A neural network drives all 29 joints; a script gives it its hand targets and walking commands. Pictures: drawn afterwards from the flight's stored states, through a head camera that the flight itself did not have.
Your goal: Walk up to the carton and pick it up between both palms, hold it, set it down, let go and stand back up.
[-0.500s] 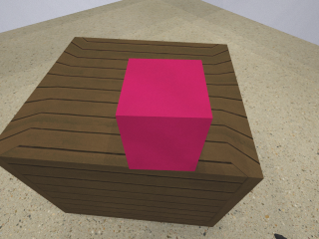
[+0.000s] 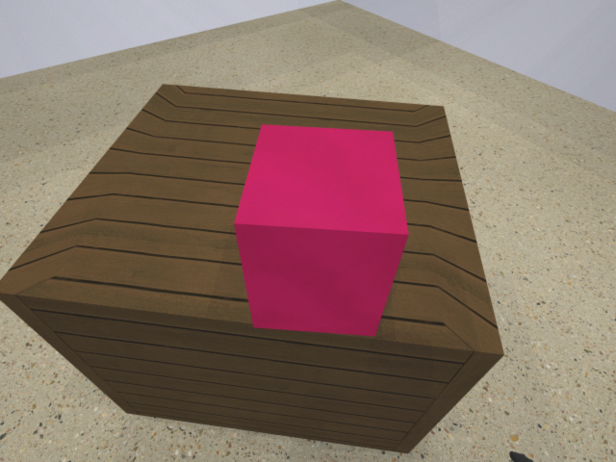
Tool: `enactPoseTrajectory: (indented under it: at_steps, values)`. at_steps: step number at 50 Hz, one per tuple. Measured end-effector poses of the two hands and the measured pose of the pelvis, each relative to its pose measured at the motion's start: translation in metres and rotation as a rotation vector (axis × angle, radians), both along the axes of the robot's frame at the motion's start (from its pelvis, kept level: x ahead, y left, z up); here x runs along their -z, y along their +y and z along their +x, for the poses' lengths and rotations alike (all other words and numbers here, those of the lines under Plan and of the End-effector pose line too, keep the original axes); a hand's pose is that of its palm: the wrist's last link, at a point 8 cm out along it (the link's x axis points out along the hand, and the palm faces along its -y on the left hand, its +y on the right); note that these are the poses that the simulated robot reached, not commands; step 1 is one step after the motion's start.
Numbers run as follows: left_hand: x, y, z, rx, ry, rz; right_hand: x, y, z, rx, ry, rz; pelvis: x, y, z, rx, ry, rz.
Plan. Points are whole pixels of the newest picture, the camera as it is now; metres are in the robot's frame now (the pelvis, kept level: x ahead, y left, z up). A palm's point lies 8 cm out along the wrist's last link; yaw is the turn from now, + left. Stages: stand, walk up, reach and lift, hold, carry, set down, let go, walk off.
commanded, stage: walk up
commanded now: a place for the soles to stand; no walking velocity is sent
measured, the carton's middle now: (320, 233) +0.45 -0.01 +0.04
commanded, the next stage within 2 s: reach and lift in 0.32 s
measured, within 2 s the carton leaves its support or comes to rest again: neither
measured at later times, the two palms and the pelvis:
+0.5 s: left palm (96, 448) +0.17 +0.29 -0.10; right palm out of the picture +0.15 -0.29 -0.11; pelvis -0.01 +0.00 -0.02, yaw +0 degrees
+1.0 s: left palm (121, 412) +0.21 +0.26 -0.06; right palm (504, 440) +0.19 -0.26 -0.08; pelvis +0.05 +0.00 +0.00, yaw -2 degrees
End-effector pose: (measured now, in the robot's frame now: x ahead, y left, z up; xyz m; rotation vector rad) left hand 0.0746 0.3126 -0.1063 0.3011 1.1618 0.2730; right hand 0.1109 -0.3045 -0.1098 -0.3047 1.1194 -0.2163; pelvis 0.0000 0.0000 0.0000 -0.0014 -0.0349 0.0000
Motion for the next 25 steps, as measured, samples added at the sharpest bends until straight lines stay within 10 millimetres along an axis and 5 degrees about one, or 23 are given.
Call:
enactPoseTrajectory:
  at_steps: [12,18,25]
  values:
    - [0.003,0.002,-0.001,0.009,0.025,-0.001,0.008,0.005,-0.031,0.03,0.087,0.005,0.0,0.002,0.003,0.004,0.008,0.001]
    - [0.003,0.001,0.01,0.008,0.029,0.001,0.009,0.008,-0.03,0.033,0.074,0.006,0.001,0.003,0.005,0.004,0.011,0.0]
    - [-0.004,-0.021,0.099,0.063,-0.04,0.014,0.005,0.011,0.038,-0.034,-0.162,0.032,0.023,-0.001,-0.007,0.0,-0.045,-0.013]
